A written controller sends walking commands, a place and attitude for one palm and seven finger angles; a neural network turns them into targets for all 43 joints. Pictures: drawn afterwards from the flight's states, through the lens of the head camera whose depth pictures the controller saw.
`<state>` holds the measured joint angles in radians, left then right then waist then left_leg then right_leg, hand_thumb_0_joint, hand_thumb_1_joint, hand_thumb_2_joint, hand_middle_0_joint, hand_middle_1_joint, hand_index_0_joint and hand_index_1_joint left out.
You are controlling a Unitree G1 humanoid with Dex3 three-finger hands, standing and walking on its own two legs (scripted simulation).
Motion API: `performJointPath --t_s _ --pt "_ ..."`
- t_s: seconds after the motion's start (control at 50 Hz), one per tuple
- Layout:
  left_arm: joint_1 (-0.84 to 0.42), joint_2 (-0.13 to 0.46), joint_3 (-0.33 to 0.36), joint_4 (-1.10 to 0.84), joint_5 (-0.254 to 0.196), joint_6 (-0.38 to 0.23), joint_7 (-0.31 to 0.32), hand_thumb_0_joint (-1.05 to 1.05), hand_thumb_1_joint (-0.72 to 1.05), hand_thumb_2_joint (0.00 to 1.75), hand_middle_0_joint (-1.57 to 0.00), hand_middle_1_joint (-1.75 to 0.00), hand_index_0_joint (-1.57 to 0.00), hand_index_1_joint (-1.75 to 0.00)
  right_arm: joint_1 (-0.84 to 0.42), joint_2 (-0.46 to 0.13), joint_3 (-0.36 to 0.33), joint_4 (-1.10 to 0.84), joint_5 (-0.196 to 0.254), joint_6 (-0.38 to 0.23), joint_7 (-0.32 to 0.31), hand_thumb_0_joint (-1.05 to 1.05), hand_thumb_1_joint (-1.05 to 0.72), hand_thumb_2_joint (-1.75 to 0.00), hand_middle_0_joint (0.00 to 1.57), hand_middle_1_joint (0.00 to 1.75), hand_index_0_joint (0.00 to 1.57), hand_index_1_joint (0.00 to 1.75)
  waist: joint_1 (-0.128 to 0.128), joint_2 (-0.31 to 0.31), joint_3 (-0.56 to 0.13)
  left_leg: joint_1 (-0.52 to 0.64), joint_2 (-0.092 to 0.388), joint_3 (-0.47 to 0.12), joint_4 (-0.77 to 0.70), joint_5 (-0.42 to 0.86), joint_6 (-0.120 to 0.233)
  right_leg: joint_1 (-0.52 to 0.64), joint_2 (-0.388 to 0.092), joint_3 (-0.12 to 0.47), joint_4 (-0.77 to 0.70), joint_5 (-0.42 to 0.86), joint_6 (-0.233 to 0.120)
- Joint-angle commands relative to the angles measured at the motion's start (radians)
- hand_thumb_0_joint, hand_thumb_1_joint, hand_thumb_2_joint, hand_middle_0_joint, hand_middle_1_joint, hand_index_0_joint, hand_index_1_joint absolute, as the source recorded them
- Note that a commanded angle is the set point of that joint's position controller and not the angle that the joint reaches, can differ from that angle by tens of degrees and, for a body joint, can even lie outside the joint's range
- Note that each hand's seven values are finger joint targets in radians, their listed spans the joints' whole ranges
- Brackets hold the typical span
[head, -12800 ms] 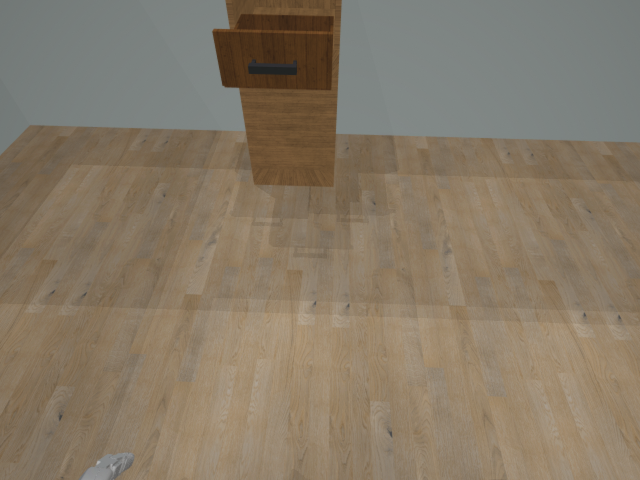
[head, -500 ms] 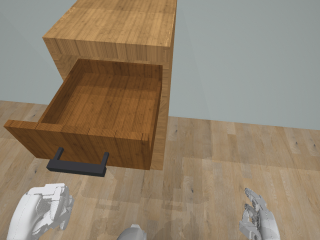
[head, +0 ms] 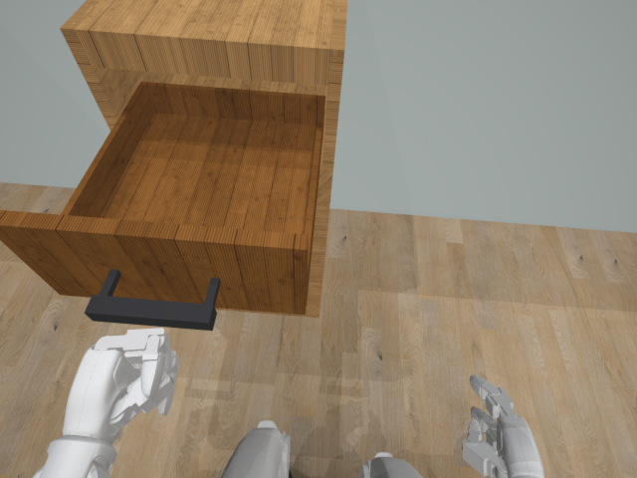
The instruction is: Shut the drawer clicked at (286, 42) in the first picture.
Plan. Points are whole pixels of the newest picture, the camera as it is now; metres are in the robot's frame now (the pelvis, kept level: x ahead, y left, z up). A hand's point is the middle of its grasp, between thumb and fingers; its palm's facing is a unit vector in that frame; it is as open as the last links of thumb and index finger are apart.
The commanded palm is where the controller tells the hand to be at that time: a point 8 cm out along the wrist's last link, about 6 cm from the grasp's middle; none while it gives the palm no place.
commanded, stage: bring the fist close to the handle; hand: left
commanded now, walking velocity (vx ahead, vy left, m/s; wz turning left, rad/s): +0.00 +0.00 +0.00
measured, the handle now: (158, 297) +0.31 +0.21 +0.05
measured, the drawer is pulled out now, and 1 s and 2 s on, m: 0.29 0.26 0.13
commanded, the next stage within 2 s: push the drawer shut in 0.24 s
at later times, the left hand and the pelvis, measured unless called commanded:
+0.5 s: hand (171, 366) +0.23 +0.17 +0.05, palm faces -0.03 -1.00 -0.07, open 3.2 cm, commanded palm +0.22 +0.24 +0.06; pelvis +0.01 -0.01 +0.00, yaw +0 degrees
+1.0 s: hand (170, 334) +0.27 +0.19 +0.05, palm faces -0.06 -1.00 -0.06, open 2.7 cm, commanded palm +0.28 +0.24 +0.06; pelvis +0.00 -0.02 +0.00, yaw +1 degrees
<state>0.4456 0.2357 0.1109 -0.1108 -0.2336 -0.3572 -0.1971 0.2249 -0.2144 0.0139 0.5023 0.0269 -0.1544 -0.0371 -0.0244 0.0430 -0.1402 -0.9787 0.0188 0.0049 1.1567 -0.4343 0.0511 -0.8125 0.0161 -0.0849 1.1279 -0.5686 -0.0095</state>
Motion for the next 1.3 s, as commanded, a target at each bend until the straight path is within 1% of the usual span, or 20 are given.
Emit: performJointPath --t_s 0.0,0.1,0.18,0.26,0.38,0.42,0.48,0.58,0.64,0.72,0.76,0.82,0.92,0.98,1.06,1.1,1.16,1.18,1.22,1.28 --pt "0.011 0.099 0.059 -0.233 -0.010 -0.071 0.023 0.00 0.90 0.90 -1.40 -1.60 -1.40 -1.60 -0.061 -0.142 -0.060 -0.169 0.007 -0.038 -0.009 0.00 -0.90 -0.90 0.20 0.30 0.20 0.30 -0.003 0.037 -0.193 0.330 0.022 -0.123 -0.236 0.024 -0.030 -0.056 0.022 0.000 -0.172 0.105 -0.018" --pt "0.031 0.086 0.058 -0.163 -0.012 -0.063 0.007 0.00 0.90 0.90 -1.40 -1.60 -1.40 -1.60 -0.058 -0.147 -0.062 -0.170 0.010 -0.023 -0.014 0.00 -0.90 -0.90 0.20 0.30 0.20 0.30 -0.011 -0.009 -0.155 0.279 0.016 -0.106 -0.216 0.006 -0.027 -0.061 0.022 0.000 -0.180 0.088 -0.016" --pt "-0.014 0.125 0.075 -0.227 -0.023 -0.081 -0.005 0.00 0.90 0.90 -1.40 -1.60 -1.40 -1.60 -0.055 -0.149 -0.059 -0.173 0.010 -0.028 -0.018 0.00 -0.90 -0.90 0.20 0.30 0.20 0.30 -0.009 0.040 -0.199 0.300 0.012 -0.097 -0.201 0.044 -0.022 -0.040 0.021 0.014 -0.181 0.111 -0.019" --pt "-0.009 0.122 0.078 -0.253 -0.030 -0.104 -0.006 0.00 0.90 0.90 -1.40 -1.60 -1.40 -1.60 -0.049 -0.140 -0.061 -0.170 0.009 -0.031 -0.020 0.00 -0.90 -0.90 0.20 0.30 0.20 0.30 -0.007 0.056 -0.214 0.323 0.013 -0.088 -0.188 0.100 -0.022 -0.033 0.021 0.015 -0.181 0.143 -0.019" --pt "-0.057 0.127 0.093 -0.149 -0.034 -0.077 -0.021 0.00 0.90 0.90 -1.40 -1.60 -1.40 -1.60 -0.043 -0.151 -0.059 -0.146 0.008 -0.020 -0.023 0.00 -0.90 -0.90 0.20 0.30 0.20 0.30 -0.026 0.030 -0.179 0.277 0.009 -0.083 -0.167 0.089 -0.018 -0.045 0.024 0.019 -0.188 0.145 -0.015" --pt "-0.072 0.141 0.116 -0.115 -0.043 -0.064 -0.033 0.00 0.90 0.90 -1.40 -1.60 -1.40 -1.60 -0.041 -0.154 -0.061 -0.147 0.009 -0.015 -0.026 0.00 -0.90 -0.90 0.20 0.30 0.20 0.30 -0.023 0.001 -0.184 0.258 0.007 -0.071 -0.159 0.091 -0.017 -0.027 0.022 0.030 -0.199 0.149 -0.012" --pt "-0.101 0.174 0.154 -0.117 -0.056 -0.062 -0.049 0.00 0.90 0.90 -1.40 -1.60 -1.40 -1.60 -0.041 -0.157 -0.061 -0.143 0.008 -0.015 -0.029 0.00 -0.90 -0.90 0.20 0.30 0.20 0.30 -0.013 0.004 -0.230 0.268 0.005 -0.063 -0.147 0.147 -0.012 0.013 0.022 0.037 -0.196 0.206 -0.012" --pt "-0.196 0.182 0.163 -0.103 -0.075 -0.079 -0.067 0.00 0.90 0.90 -1.40 -1.60 -1.40 -1.60 -0.033 -0.161 -0.056 -0.116 0.007 -0.022 -0.036 0.00 -0.90 -0.90 0.20 0.30 0.20 0.30 -0.037 0.017 -0.223 0.270 0.008 -0.061 -0.126 0.166 -0.010 -0.004 0.020 0.040 -0.195 0.227 -0.008" --pt "-0.285 0.180 0.151 -0.062 -0.079 -0.090 -0.078 0.00 0.90 0.90 -1.40 -1.60 -1.40 -1.60 -0.030 -0.169 -0.051 -0.101 0.007 -0.031 -0.039 0.00 -0.90 -0.90 0.20 0.30 0.20 0.30 -0.050 0.013 -0.193 0.241 0.007 -0.063 -0.120 0.109 -0.011 -0.035 0.017 0.054 -0.210 0.156 -0.007" --pt "-0.384 0.197 0.151 -0.033 -0.080 -0.098 -0.094 0.00 0.90 0.90 -1.40 -1.60 -1.40 -1.60 -0.026 -0.180 -0.049 -0.083 0.009 -0.046 -0.046 0.00 -0.90 -0.90 0.20 0.30 0.20 0.30 -0.056 0.036 -0.228 0.255 0.009 -0.065 -0.111 0.102 -0.008 -0.047 0.016 0.065 -0.205 0.140 -0.009" --pt "-0.428 0.201 0.147 -0.016 -0.086 -0.086 -0.102 0.00 0.90 0.90 -1.40 -1.60 -1.40 -1.60 -0.024 -0.183 -0.047 -0.078 0.011 -0.050 -0.049 0.00 -0.90 -0.90 0.20 0.30 0.20 0.30 -0.063 0.018 -0.230 0.248 0.008 -0.064 -0.112 0.081 -0.006 -0.045 0.014 0.072 -0.219 0.119 -0.005" --pt "-0.475 0.208 0.145 -0.011 -0.085 -0.074 -0.106 0.00 0.90 0.90 -1.40 -1.60 -1.40 -1.60 -0.027 -0.185 -0.045 -0.071 0.014 -0.056 -0.052 0.00 -0.90 -0.90 0.20 0.30 0.20 0.30 -0.053 0.058 -0.261 0.275 0.007 -0.065 -0.125 0.078 -0.006 -0.035 0.011 0.073 -0.220 0.118 -0.008" --pt "-0.582 0.218 0.143 0.055 -0.079 -0.043 -0.093 0.00 0.90 0.90 -1.40 -1.60 -1.40 -1.60 -0.026 -0.192 -0.039 -0.061 0.017 -0.052 -0.058 0.00 -0.90 -0.90 0.20 0.30 0.20 0.30 -0.064 0.020 -0.234 0.262 0.009 -0.072 -0.148 0.014 -0.007 -0.050 0.014 0.071 -0.234 0.061 -0.005" --pt "-0.653 0.219 0.131 0.090 -0.070 -0.034 -0.078 0.00 0.90 0.90 -1.40 -1.60 -1.40 -1.60 -0.023 -0.195 -0.035 -0.053 0.017 -0.054 -0.058 0.00 -0.90 -0.90 0.20 0.30 0.20 0.30 -0.070 0.038 -0.220 0.271 0.010 -0.083 -0.164 -0.012 -0.007 -0.069 0.017 0.060 -0.227 0.055 -0.010" --pt "-0.683 0.202 0.121 0.130 -0.060 -0.027 -0.062 0.00 0.90 0.90 -1.40 -1.60 -1.40 -1.60 -0.017 -0.195 -0.037 -0.057 0.016 -0.050 -0.052 0.00 -0.90 -0.90 0.20 0.30 0.20 0.30 -0.058 0.033 -0.241 0.302 0.008 -0.086 -0.190 -0.021 -0.012 -0.060 0.015 0.053 -0.232 0.059 -0.010" --pt "-0.737 0.224 0.134 0.165 -0.051 -0.027 -0.055 0.00 0.90 0.90 -1.40 -1.60 -1.40 -1.60 -0.015 -0.198 -0.035 -0.048 0.015 -0.042 -0.051 0.00 -0.90 -0.90 0.20 0.30 0.20 0.30 -0.062 0.018 -0.232 0.293 0.010 -0.087 -0.192 -0.026 -0.012 -0.064 0.016 0.053 -0.229 0.058 -0.010" --pt "-0.777 0.221 0.127 0.193 -0.041 -0.027 -0.046 0.00 0.90 0.90 -1.40 -1.60 -1.40 -1.60 -0.012 -0.199 -0.036 -0.046 0.014 -0.036 -0.047 0.00 -0.90 -0.90 0.20 0.30 0.20 0.30 -0.055 0.050 -0.245 0.315 0.009 -0.094 -0.208 -0.042 -0.018 -0.071 0.013 0.050 -0.226 0.057 -0.013" --pt "-0.773 0.245 0.150 0.212 -0.038 -0.026 -0.040 0.00 0.90 0.90 -1.40 -1.60 -1.40 -1.60 -0.005 -0.202 -0.036 -0.045 0.012 -0.032 -0.046 0.00 -0.90 -0.90 0.20 0.30 0.20 0.30 -0.054 0.031 -0.238 0.305 0.011 -0.098 -0.210 -0.041 -0.017 -0.067 0.017 0.045 -0.221 0.059 -0.014" --pt "-0.796 0.239 0.150 0.246 -0.034 -0.027 -0.039 0.00 0.90 0.90 -1.40 -1.60 -1.40 -1.60 -0.004 -0.202 -0.036 -0.046 0.012 -0.022 -0.043 0.00 -0.90 -0.90 0.20 0.30 0.20 0.30 -0.054 0.012 -0.240 0.312 0.010 -0.098 -0.218 -0.048 -0.019 -0.068 0.015 0.046 -0.226 0.057 -0.012" --pt "-0.843 0.237 0.140 0.262 -0.028 -0.032 -0.035 0.00 0.90 0.90 -1.40 -1.60 -1.40 -1.60 0.004 -0.205 -0.036 -0.044 0.010 -0.015 -0.039 0.00 -0.90 -0.90 0.20 0.30 0.20 0.30 -0.053 0.051 -0.253 0.335 0.010 -0.107 -0.227 -0.043 -0.022 -0.080 0.016 0.041 -0.215 0.070 -0.017"
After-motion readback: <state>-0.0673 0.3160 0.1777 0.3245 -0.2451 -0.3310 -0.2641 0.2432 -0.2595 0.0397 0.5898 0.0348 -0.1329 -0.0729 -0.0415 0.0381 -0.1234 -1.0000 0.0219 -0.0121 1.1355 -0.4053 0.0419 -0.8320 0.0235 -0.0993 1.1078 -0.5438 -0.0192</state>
